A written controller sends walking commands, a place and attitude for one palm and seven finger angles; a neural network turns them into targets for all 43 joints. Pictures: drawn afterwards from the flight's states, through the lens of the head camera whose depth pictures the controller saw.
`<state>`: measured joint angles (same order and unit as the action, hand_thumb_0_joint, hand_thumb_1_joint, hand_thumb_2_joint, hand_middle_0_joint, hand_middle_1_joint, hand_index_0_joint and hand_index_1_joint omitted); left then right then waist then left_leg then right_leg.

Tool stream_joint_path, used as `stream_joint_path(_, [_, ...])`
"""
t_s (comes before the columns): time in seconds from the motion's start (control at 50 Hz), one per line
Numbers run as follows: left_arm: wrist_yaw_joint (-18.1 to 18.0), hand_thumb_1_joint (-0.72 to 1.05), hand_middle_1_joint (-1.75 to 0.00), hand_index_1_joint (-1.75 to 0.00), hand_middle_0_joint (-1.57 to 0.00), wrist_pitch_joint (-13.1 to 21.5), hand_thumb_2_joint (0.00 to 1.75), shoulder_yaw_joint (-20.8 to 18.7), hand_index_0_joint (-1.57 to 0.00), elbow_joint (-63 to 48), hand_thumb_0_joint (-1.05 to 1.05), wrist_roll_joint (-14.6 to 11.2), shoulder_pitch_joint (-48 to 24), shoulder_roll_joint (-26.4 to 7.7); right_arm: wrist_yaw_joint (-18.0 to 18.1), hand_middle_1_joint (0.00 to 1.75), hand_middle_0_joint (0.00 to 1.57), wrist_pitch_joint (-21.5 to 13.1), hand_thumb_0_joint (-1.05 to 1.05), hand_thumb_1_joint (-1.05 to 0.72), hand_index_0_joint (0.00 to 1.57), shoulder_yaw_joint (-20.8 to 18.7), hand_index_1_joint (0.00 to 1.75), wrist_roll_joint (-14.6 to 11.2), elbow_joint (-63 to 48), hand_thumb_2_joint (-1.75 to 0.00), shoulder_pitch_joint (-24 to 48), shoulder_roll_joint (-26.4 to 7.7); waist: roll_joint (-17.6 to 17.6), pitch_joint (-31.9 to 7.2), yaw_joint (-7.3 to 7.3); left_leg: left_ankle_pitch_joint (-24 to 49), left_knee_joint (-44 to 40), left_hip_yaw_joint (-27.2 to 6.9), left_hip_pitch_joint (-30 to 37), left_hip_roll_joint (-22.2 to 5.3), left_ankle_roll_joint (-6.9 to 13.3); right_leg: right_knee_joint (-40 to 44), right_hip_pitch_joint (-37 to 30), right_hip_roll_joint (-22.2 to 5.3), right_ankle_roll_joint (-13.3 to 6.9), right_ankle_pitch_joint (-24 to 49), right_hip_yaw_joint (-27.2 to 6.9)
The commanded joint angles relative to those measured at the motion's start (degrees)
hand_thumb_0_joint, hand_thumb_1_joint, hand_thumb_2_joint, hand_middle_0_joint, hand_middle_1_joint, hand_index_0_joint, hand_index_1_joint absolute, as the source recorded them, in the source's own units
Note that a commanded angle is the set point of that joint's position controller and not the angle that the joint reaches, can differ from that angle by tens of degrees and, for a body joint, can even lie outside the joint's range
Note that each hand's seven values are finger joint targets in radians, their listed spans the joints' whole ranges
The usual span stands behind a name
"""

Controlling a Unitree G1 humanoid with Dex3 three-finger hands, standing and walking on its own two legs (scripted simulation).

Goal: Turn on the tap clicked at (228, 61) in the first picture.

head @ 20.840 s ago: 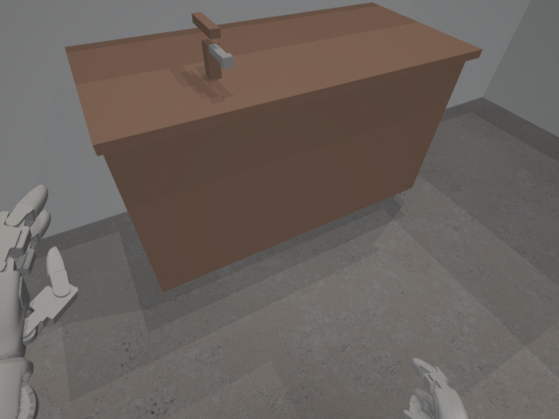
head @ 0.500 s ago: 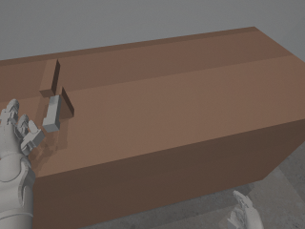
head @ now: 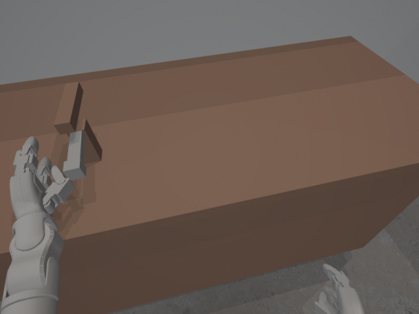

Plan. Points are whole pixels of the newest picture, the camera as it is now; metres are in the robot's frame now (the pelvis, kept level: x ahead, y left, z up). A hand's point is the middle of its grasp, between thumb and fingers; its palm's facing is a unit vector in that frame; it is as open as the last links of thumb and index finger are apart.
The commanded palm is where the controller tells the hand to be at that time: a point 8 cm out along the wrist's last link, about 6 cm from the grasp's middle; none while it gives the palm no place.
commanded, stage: push the lever round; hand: left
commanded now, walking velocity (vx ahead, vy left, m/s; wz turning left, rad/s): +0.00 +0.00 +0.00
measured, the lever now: (75, 169) +0.32 +0.28 +0.12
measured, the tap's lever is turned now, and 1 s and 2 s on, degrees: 4 28 59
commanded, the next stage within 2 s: none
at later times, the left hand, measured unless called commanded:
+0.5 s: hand (84, 179) +0.31 +0.26 +0.12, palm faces +0.60 -0.80 -0.05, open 7.8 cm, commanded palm +0.26 +0.29 +0.12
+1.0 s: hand (100, 173) +0.32 +0.24 +0.11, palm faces +0.68 -0.73 -0.05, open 7.8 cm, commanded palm +0.28 +0.26 +0.12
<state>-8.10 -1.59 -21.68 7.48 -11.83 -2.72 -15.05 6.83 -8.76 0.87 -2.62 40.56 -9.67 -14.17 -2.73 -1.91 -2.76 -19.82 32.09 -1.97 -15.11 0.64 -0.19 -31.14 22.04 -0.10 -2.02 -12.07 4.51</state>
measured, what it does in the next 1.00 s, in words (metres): stands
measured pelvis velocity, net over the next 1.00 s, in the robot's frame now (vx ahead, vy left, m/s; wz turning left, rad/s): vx -0.01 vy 0.00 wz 0.01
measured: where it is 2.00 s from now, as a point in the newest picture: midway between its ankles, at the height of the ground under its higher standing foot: outside the picture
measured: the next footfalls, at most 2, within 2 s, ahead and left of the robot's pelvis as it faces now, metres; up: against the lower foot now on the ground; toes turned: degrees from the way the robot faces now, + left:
none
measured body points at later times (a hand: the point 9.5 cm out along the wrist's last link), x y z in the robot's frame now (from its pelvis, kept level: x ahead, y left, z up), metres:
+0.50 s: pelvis +0.00 +0.00 +0.00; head +0.01 -0.02 +0.45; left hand +0.27 +0.30 +0.12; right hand +0.19 -0.23 -0.10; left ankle -0.03 +0.12 -0.73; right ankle +0.04 -0.10 -0.73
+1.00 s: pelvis -0.01 +0.00 +0.00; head +0.00 -0.02 +0.45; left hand +0.28 +0.27 +0.12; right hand +0.19 -0.22 -0.10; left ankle -0.03 +0.12 -0.73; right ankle +0.04 -0.10 -0.73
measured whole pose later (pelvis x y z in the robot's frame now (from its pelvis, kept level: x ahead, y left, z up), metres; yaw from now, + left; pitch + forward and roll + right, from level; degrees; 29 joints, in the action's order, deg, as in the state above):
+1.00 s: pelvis -0.01 +0.00 +0.00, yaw +0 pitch +2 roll +0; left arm -30.8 -7.3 -11.4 6.0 -4.3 -9.4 -5.4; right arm 5.8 -2.5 0.8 -0.2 41.4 -5.9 -12.6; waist -2.4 -1.8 -2.7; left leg -18.8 31.3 -2.2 -14.1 0.9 -0.2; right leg -29.9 20.7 -0.4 -1.9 -11.0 4.7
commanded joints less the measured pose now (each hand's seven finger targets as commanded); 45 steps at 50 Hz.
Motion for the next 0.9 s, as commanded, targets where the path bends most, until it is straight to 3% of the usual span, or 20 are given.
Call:
stream_joint_path(0.0, [-0.41, 0.9, -0.15, -0.15, -0.15, 4.68, 0.9, -2.67, -0.15, -14.57, 0.0, 0.58, -15.95, -13.25, 0.37, 0.3, 0.2, -2.59, 0.0, -0.9, 0.2, -2.31, 0.3, 0.25, -8.64, -0.9, 6.27, -6.47, 0.01, -13.17, 0.35, 13.74, -4.51, 0.75, -3.27, -0.06, 0.39, 3.38, -13.84, -1.38, 0.75, 7.44, -2.96])
stream_joint_path(0.04, [-1.23, 0.9, -0.15, -0.15, -0.15, 4.34, 0.9, -3.64, -0.15, -14.88, 0.0, 1.11, -15.77, -14.2, 0.39, 0.3, 0.2, -2.49, 0.0, -0.9, 0.2, -2.03, 0.3, 0.15, -8.8, -0.9, 6.75, -6.31, -0.9, -12.98, -0.08, 13.53, -4.69, 0.52, -3.56, -0.06, 0.31, 3.25, -14.01, -1.46, 0.61, 6.86, -2.96])
stream_joint_path(0.06, [-1.62, 0.9, -0.15, -0.15, -0.15, 4.42, 0.9, -2.03, -0.15, -15.94, 0.0, 1.35, -16.96, -12.6, 0.29, 0.3, 0.2, -2.45, 0.0, -0.9, 0.2, -2.0, 0.3, 0.32, -8.86, -0.9, 6.65, -6.06, -1.85, -13.39, 0.3, 14.37, -4.73, 0.61, -2.75, 0.03, 0.05, 3.16, -13.77, -1.46, 0.54, 7.52, -2.74])
stream_joint_path(0.14, [-3.75, 0.9, -0.15, -0.15, -0.15, 3.8, 0.9, -1.18, -0.15, -15.49, 0.0, 1.58, -15.95, -10.78, 0.24, 0.3, 0.2, -2.24, 0.0, -0.9, 0.2, -1.97, 0.3, 0.39, -8.85, -0.9, 7.38, -6.1, 1.02, -12.2, 0.19, 13.57, -4.79, 0.38, -3.23, -0.05, 0.23, 3.49, -13.39, -1.29, 0.71, 6.5, -2.43])
stream_joint_path(0.18, [-4.66, 0.9, -0.15, -0.15, -0.15, 3.46, 0.9, 1.35, -0.15, -15.19, 0.0, 1.85, -18.0, -8.55, 0.15, 0.3, 0.2, -2.14, 0.0, -0.9, 0.2, -1.9, 0.3, 0.64, -8.73, -0.9, 7.37, -6.09, 2.55, -12.09, 0.88, 12.67, -4.69, 0.4, -3.29, -0.01, 0.33, 3.88, -12.91, -1.41, 0.96, 5.94, -2.58])
stream_joint_path(0.24, [-6.45, 0.9, -0.15, -0.15, -0.15, 2.96, 0.9, -0.08, -0.15, -16.6, 0.0, 2.79, -16.6, -9.73, 0.07, 0.3, 0.2, -1.7, 0.0, -0.9, 0.2, -2.02, 0.3, 0.73, -8.95, -0.9, 8.17, -5.86, -0.26, -13.08, -0.22, 13.49, -4.74, 0.66, -3.1, 0.08, 0.13, 3.62, -14.08, -1.54, 0.62, 6.28, -2.82])
stream_joint_path(0.3, [-7.81, 0.9, -0.15, -0.15, -0.15, 2.36, 0.9, 2.17, -0.15, -16.1, 0.0, 3.26, -17.7, -7.58, -0.03, 0.3, 0.2, -1.24, 0.0, -0.9, 0.2, -1.86, 0.3, 1.07, -8.77, -0.9, 7.98, -5.82, 1.87, -12.96, 0.41, 13.84, -4.71, 0.42, -3.07, 0.06, -0.02, 3.66, -13.72, -1.51, 0.72, 6.79, -2.54])
stream_joint_path(0.34, [-8.99, 0.9, -0.15, -0.15, -0.15, 1.99, 0.9, -0.03, -0.15, -15.8, 0.0, 3.58, -17.11, -9.21, 0.11, 0.3, 0.2, -0.77, 0.0, -0.9, 0.2, -1.91, 0.3, 1.01, -8.64, -0.9, 8.61, -5.74, 1.06, -12.5, -0.23, 13.32, -4.83, 0.55, -3.55, 0.06, 0.15, 3.87, -14.23, -1.56, 0.64, 6.19, -2.82])
stream_joint_path(0.36, [-9.15, 0.9, -0.15, -0.15, -0.15, 1.92, 0.9, 1.92, -0.15, -15.91, 0.0, 3.61, -17.53, -7.11, -0.08, 0.3, 0.2, -0.56, 0.0, -0.9, 0.2, -1.89, 0.3, 1.19, -8.83, -0.9, 8.49, -5.61, 2.16, -13.04, 0.31, 13.78, -4.67, 0.7, -3.22, 0.08, 0.26, 3.91, -14.3, -1.65, 0.84, 6.95, -2.88])
stream_joint_path(0.4, [-9.83, 0.9, -0.15, -0.15, -0.15, 1.55, 0.9, 1.5, -0.15, -15.48, 0.0, 3.68, -16.11, -7.27, -0.17, 0.3, 0.2, -0.17, 0.0, -0.9, 0.2, -2.03, 0.3, 1.17, -8.89, -0.9, 8.64, -5.55, 2.66, -13.2, -0.29, 14.03, -4.74, 0.73, -3.84, 0.02, 0.18, 3.9, -15.08, -1.61, 0.74, 7.32, -2.92])
stream_joint_path(0.44, [-10.81, 0.9, -0.15, -0.15, -0.15, 1.79, 0.9, 2.27, -0.15, -17.94, 0.0, 4.36, -17.36, -6.68, -0.17, 0.3, 0.2, 0.09, 0.0, -0.9, 0.2, -1.95, 0.3, 1.17, -9.01, -0.9, 9.29, -5.32, -0.35, -13.68, -0.25, 14.81, -4.74, 0.73, -2.58, 0.02, -0.13, 3.59, -14.72, -1.62, 0.49, 7.46, -2.78])
stream_joint_path(0.5, [-12.25, 0.9, -0.15, -0.15, -0.15, 1.2, 0.9, 4.77, -0.15, -15.84, 0.0, 4.61, -19.55, -4.45, -0.16, 0.3, 0.2, 0.41, 0.0, -0.9, 0.2, -1.78, 0.3, 1.46, -8.59, -0.9, 9.48, -5.38, 2.72, -11.9, 0.69, 12.45, -4.84, 0.49, -3.19, 0.01, 0.23, 4.56, -13.47, -1.66, 0.82, 5.03, -2.87])
stream_joint_path(0.54, [-13.32, 0.9, -0.15, -0.15, -0.15, 1.1, 0.9, 3.78, -0.15, -16.59, 0.0, 5.14, -19.53, -5.33, 0.0, 0.3, 0.2, 0.7, 0.0, -0.9, 0.2, -1.83, 0.3, 1.49, -8.64, -0.9, 10.14, -5.42, 1.95, -12.6, 0.19, 11.98, -5.03, 0.37, -3.05, 0.09, 0.22, 4.53, -13.61, -1.6, 0.71, 3.8, -2.76])
stream_joint_path(0.58, [-14.31, 0.9, -0.15, -0.15, -0.15, 0.95, 0.9, 6.4, -0.15, -16.52, 0.0, 5.54, -21.21, -2.9, -0.12, 0.3, 0.2, 0.76, 0.0, -0.9, 0.2, -1.81, 0.3, 1.71, -8.54, -0.9, 10.06, -5.18, 2.47, -12.55, 0.66, 12.47, -4.98, 0.21, -2.53, -0.03, -0.02, 4.54, -13.36, -1.72, 0.67, 4.39, -2.61])
stream_joint_path(0.64, [-15.85, 0.9, -0.15, -0.15, -0.15, 0.15, 0.9, 4.38, -0.15, -15.66, 0.0, 6.19, -20.72, -4.5, -0.02, 0.3, 0.2, 1.54, 0.0, -0.9, 0.2, -1.87, 0.3, 1.81, -8.31, -0.9, 10.5, -5.23, 1.56, -13.04, -0.07, 12.71, -5.15, 0.26, -2.95, 0.04, -0.11, 4.55, -14.24, -1.79, 0.56, 4.45, -2.84])
stream_joint_path(0.76, [-18.61, 0.9, -0.15, -0.15, -0.15, -0.93, 0.9, 6.94, -0.15, -15.15, 0.0, 7.46, -22.23, -1.71, -0.28, 0.3, 0.2, 2.68, 0.0, -0.9, 0.2, -1.88, 0.3, 2.08, -8.52, -0.9, 11.07, -4.88, 3.2, -13.57, 0.28, 13.14, -5.2, 0.33, -2.96, 0.0, -0.01, 4.75, -14.64, -1.91, 0.63, 4.6, -2.84])
stream_joint_path(0.8, [-19.75, 0.9, -0.15, -0.15, -0.15, -1.02, 0.9, 8.43, -0.15, -15.64, 0.0, 7.84, -23.79, -0.24, -0.37, 0.3, 0.2, 2.75, 0.0, -0.9, 0.2, -1.94, 0.3, 2.34, -8.33, -0.9, 11.26, -4.64, 1.69, -13.4, 0.33, 13.35, -5.19, 0.28, -2.23, -0.04, -0.38, 4.77, -14.12, -1.89, 0.49, 4.63, -2.67])
stream_joint_path(0.82, [-20.27, 0.9, -0.15, -0.15, -0.15, -1.28, 0.9, 7.93, -0.15, -14.39, 0.0, 7.83, -22.87, -0.49, -0.38, 0.3, 0.2, 2.92, 0.0, -0.9, 0.2, -2.01, 0.3, 2.38, -8.17, -0.9, 11.27, -4.79, 3.31, -13.49, 0.2, 13.02, -5.17, 0.2, -2.66, -0.08, -0.22, 5.03, -14.43, -1.85, 0.57, 4.35, -2.76])
stream_joint_path(0.84, [-20.84, 0.9, -0.15, -0.15, -0.15, -1.45, 0.9, 6.3, -0.15, -14.33, 0.0, 8.21, -23.16, -2.04, -0.23, 0.3, 0.2, 3.3, 0.0, -0.9, 0.2, -1.92, 0.3, 2.27, -8.04, -0.9, 11.74, -4.87, 2.44, -12.98, 0.01, 12.46, -5.39, 0.13, -2.92, -0.06, -0.22, 5.04, -14.27, -1.81, 0.46, 3.37, -2.79])
stream_joint_path(0.88, [-21.68, 0.9, -0.15, -0.15, -0.15, -1.35, 0.9, 10.04, -0.15, -15.41, 0.0, 8.61, -24.93, 1.55, -0.45, 0.3, 0.2, 3.4, 0.0, -0.9, 0.2, -1.97, 0.3, 2.51, -8.31, -0.9, 11.96, -4.45, 2.12, -13.68, 0.54, 13.22, -5.1, 0.19, -1.94, -0.1, -0.37, 4.92, -13.99, -1.92, 0.47, 4.11, -2.66])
